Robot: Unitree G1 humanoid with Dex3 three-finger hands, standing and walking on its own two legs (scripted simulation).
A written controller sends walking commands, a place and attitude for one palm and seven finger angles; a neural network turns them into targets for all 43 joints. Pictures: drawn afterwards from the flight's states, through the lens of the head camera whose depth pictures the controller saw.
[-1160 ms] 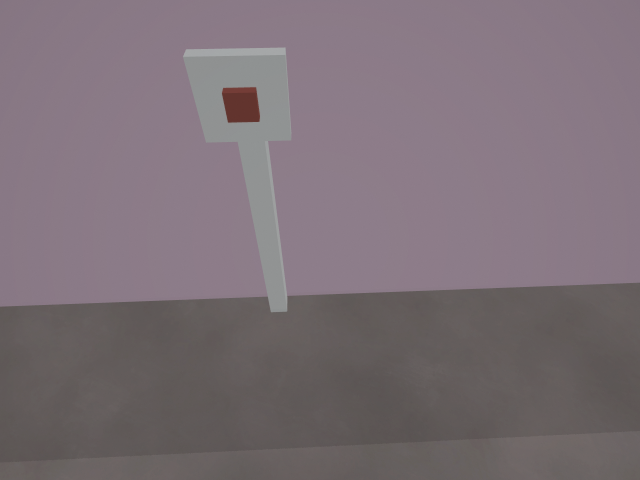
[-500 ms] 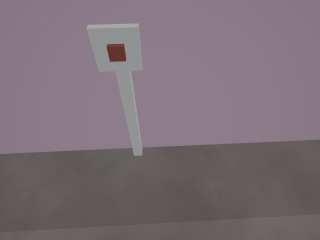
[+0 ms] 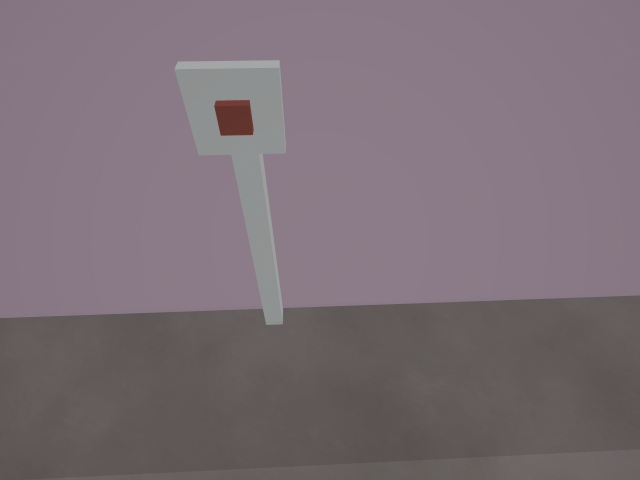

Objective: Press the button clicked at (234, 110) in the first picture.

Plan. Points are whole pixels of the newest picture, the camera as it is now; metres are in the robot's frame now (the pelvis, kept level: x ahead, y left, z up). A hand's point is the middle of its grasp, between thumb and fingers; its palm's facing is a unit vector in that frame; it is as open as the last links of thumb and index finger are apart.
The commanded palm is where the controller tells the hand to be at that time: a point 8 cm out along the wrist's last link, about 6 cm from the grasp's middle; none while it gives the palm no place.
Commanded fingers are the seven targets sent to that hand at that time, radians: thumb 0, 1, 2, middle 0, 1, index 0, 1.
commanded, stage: take the last steps up to it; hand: left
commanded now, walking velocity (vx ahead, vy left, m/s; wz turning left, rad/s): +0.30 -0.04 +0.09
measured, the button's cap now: (235, 117) +0.71 +0.20 +0.08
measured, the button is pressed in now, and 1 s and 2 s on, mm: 0 0 0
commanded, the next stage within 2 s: come to a stop and stand still in 0.48 s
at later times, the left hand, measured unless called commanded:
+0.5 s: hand (219, 456) +0.19 +0.17 -0.19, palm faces +0.09 -0.97 -0.24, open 7.3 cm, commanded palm none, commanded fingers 0.00 0.90 0.90 -0.20 -0.30 -0.20 -0.30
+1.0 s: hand (231, 402) +0.27 +0.16 -0.17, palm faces +0.15 -0.94 -0.32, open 7.3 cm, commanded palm none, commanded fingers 0.00 0.90 0.90 -0.20 -0.30 -0.20 -0.30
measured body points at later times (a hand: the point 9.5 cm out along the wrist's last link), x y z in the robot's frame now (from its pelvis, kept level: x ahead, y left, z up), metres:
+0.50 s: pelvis +0.15 -0.03 -0.02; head +0.20 -0.04 +0.42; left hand +0.19 +0.22 -0.17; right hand +0.02 -0.22 -0.17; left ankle +0.00 +0.10 -0.69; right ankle +0.21 -0.14 -0.74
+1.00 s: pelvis +0.25 -0.05 -0.01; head +0.31 -0.07 +0.43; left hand +0.26 +0.21 -0.15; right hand +0.38 -0.26 -0.18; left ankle +0.21 +0.08 -0.73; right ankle +0.24 -0.15 -0.74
